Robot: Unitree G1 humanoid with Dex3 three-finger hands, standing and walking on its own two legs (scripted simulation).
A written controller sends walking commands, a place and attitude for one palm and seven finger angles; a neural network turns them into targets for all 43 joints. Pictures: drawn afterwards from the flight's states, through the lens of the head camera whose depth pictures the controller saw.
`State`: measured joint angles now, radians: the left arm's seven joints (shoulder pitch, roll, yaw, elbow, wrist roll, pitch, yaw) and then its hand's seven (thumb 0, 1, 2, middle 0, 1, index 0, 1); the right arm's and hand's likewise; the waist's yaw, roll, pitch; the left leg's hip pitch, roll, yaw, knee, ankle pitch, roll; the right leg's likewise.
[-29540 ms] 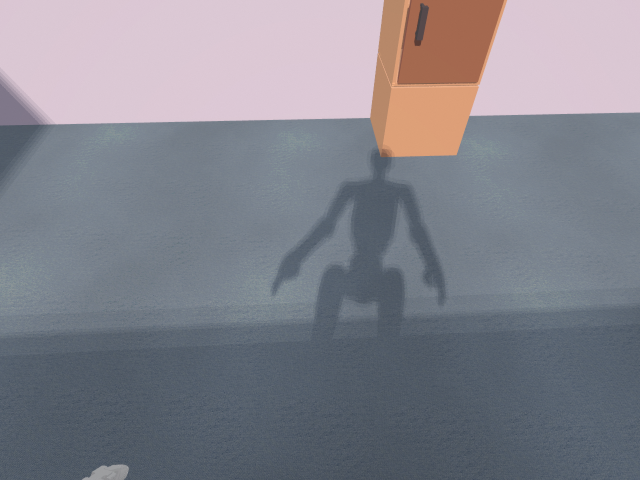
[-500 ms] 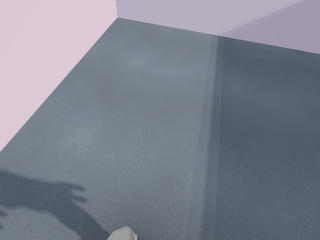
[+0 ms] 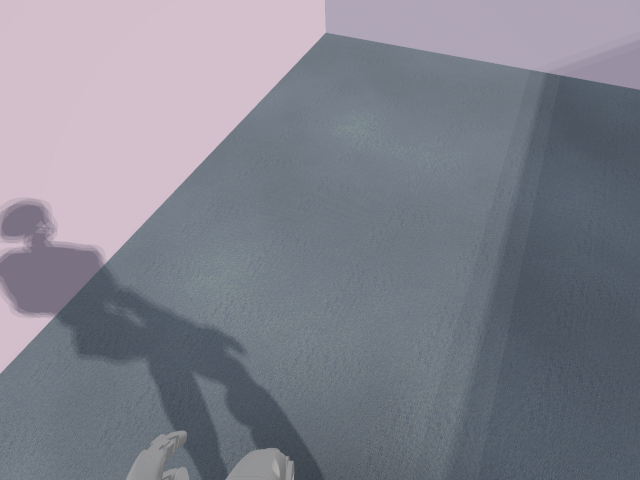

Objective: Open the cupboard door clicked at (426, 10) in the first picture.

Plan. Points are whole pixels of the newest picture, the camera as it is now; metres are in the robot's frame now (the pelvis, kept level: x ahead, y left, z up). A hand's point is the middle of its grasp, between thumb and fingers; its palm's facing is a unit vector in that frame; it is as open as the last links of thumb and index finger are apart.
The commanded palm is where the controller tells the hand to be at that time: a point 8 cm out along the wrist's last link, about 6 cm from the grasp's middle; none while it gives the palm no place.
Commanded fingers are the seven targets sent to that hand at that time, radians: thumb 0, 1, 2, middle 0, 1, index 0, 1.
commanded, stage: turn to face it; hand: left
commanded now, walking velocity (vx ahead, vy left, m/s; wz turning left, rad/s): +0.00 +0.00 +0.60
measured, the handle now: out of the picture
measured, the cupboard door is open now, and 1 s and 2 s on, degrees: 46 46 46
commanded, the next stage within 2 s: none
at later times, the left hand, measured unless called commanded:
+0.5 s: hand out of the picture +0.03 +0.24 -0.17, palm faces +0.34 -0.90 -0.26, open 7.4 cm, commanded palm none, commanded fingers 0.00 0.90 0.90 -0.20 -0.30 -0.20 -0.30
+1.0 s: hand out of the picture +0.03 +0.15 -0.15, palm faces +0.58 -0.78 -0.24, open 7.3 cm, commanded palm none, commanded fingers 0.00 0.90 0.90 -0.20 -0.30 -0.20 -0.30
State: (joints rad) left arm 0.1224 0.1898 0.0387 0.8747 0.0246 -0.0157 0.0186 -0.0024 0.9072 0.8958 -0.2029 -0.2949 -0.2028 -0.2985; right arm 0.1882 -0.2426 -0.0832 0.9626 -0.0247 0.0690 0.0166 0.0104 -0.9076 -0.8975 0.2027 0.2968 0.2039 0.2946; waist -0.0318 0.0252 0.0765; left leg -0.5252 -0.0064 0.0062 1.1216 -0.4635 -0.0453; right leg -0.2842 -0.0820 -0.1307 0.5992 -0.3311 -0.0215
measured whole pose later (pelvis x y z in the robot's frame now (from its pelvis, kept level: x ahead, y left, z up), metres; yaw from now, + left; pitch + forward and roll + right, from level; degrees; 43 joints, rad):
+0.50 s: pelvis +0.04 +0.01 +0.00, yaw +18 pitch +1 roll -1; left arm 0.19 0.28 0.07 0.91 0.02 0.05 0.00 0.01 0.91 0.90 -0.20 -0.29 -0.20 -0.30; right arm 0.12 -0.24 -0.04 0.88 -0.02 0.03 0.01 0.01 -0.90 -0.90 0.20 0.30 0.21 0.29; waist 0.03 -0.03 0.11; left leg -0.31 -0.01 0.02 0.55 -0.26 0.04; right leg -0.52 -0.11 -0.02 1.12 -0.42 0.09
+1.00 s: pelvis +0.08 -0.05 +0.01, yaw +38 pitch +1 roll +2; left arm 0.19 0.18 0.03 0.87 0.03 0.00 0.02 0.00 0.91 0.90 -0.21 -0.30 -0.21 -0.30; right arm 0.14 -0.25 -0.07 0.94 -0.02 0.09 0.04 0.01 -0.91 -0.90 0.20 0.30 0.20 0.29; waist -0.02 -0.02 0.12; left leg -0.43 0.03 0.05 0.92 -0.45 -0.07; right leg -0.21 -0.13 -0.23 0.54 -0.33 -0.02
